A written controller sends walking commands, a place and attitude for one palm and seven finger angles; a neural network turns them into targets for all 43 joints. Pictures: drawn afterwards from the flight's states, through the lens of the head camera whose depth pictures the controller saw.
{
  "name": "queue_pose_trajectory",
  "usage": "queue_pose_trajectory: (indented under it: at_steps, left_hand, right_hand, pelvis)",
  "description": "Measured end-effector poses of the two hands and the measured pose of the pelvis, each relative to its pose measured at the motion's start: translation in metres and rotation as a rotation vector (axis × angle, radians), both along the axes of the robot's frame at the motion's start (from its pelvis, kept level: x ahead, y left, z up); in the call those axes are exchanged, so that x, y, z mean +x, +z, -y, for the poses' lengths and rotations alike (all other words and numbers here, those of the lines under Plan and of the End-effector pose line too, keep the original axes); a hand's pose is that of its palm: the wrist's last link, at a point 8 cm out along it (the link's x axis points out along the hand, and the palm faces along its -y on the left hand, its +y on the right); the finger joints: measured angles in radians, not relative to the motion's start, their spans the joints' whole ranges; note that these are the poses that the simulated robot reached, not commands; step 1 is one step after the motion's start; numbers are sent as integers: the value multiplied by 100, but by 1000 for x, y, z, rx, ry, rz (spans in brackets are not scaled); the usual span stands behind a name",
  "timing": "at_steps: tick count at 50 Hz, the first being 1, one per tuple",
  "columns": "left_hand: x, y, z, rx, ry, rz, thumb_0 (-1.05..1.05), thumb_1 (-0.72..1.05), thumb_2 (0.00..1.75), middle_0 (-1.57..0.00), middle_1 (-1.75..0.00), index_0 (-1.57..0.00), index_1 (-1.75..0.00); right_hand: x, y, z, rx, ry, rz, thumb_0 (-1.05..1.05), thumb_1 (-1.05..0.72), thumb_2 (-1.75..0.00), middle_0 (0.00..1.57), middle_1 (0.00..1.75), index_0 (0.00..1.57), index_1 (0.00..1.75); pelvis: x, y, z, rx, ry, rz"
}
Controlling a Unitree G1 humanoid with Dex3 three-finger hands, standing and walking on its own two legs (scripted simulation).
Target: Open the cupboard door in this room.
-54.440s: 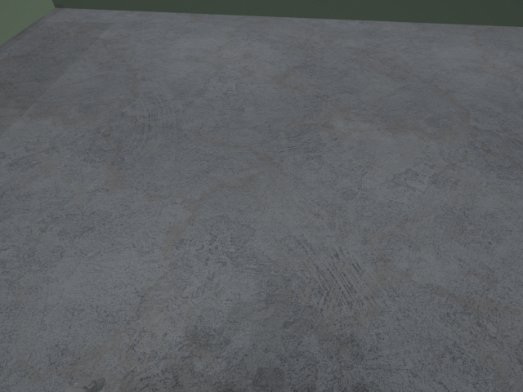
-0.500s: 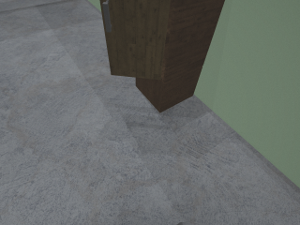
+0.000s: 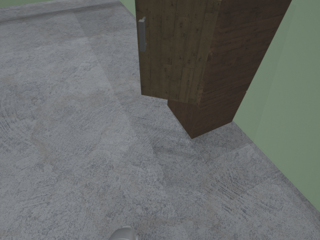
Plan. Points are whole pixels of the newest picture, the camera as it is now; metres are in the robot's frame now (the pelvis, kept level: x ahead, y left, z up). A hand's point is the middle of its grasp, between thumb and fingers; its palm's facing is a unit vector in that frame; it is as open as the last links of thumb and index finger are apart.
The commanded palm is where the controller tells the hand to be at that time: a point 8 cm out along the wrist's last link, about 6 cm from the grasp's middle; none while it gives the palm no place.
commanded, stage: take the last steps up to it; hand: left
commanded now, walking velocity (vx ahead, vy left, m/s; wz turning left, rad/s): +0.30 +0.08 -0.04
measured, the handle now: (143, 34) +0.95 +0.17 +0.02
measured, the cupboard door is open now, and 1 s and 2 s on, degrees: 50 50 50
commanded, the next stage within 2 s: come to a stop and stand still in 0.76 s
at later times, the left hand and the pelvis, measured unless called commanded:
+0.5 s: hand (102, 178) +0.31 +0.22 -0.16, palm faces -0.06 -0.97 -0.22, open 7.4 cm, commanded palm none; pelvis +0.18 +0.04 -0.01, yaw -3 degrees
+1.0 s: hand (96, 171) +0.35 +0.26 -0.20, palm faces -0.01 -0.98 -0.18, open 7.3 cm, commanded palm none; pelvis +0.37 +0.08 -0.01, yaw -4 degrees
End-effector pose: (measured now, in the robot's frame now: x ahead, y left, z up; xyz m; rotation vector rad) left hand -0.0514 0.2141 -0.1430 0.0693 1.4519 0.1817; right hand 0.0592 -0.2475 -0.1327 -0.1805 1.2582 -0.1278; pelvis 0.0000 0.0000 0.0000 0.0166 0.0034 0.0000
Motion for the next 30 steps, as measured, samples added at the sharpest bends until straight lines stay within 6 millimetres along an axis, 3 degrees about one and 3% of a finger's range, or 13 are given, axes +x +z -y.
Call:
queue_pose_trajectory:
  at_steps: [5, 8, 11, 15, 23, 27, 30]
  left_hand:
    - [0, -24, -29, -33, 41, -127, 1, 91, 90, -20, -30, -20, -30]
    - [32, -27, -50, -18, 13, -131, 1, 91, 90, -20, -30, -20, -30]
    - [87, -20, -67, 5, -19, -43, 1, 91, 90, -20, -30, -20, -30]
    - [171, -5, -78, 31, -66, 109, 1, 91, 90, -20, -30, -20, -30]
    - [325, 17, -65, 58, -181, 322, 0, 91, 90, -19, -30, -19, -30]
    - [380, 14, -50, 70, -221, 386, 0, 91, 90, -20, -30, -20, -30]
    - [392, 14, -42, 62, -205, 375, 0, 91, 90, -20, -30, -20, -30]
  right_hand:
    - [84, -8, -36, -36, 60, 134, 1, -91, -90, 20, 30, 19, 30]
    - [102, -7, -56, -35, 47, 159, 0, -91, -90, 20, 30, 19, 30]
    - [102, -6, -72, -11, 23, 122, 0, -91, -90, 20, 30, 20, 30]
    - [96, -4, -70, -22, -40, 70, -1, -95, -90, 20, 30, 20, 30]
    - [70, -17, -66, 25, -126, -132, 0, -93, -90, 20, 30, 20, 30]
    - [71, -31, -62, 54, -165, -220, 0, -92, -90, 20, 30, 20, 30]
    - [93, -28, -57, 53, -171, -249, 1, -92, -90, 20, 30, 20, 30]
  pelvis:
    - [42, -23, -35, -28, -5, 7]
    - [58, -23, -45, -18, -22, 13]
    - [75, -14, -51, -14, -28, 6]
    - [101, -5, -58, -3, -36, -1]
    - [163, -4, -49, 20, -48, -3]
    - [198, -15, -36, 14, -54, 3]
    - [220, -12, -33, -7, -48, 6]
